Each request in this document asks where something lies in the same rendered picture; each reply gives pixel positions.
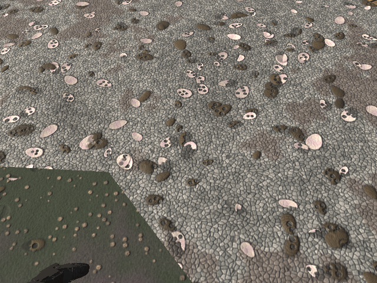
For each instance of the left robot hand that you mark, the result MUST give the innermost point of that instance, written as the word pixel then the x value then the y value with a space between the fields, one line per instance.
pixel 65 273

